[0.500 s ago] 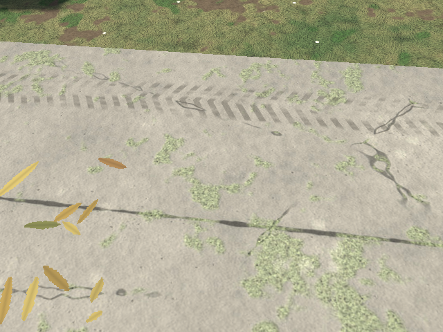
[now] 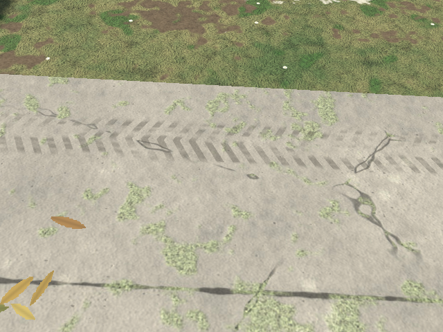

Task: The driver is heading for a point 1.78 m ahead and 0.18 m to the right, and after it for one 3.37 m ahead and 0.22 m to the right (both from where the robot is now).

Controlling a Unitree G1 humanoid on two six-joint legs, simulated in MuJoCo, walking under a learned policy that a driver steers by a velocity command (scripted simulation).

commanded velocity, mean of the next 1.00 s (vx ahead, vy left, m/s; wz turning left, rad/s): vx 0.45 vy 0.00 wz -0.25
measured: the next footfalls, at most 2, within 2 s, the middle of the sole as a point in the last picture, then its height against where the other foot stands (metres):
right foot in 0.40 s outside the picture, level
left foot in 0.92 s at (235, 263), level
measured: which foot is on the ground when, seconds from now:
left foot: down 0.00-0.42, up 0.44-0.90, down 0.92-1.00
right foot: up 0.00-0.38, down 0.40-0.94, up 0.96-1.00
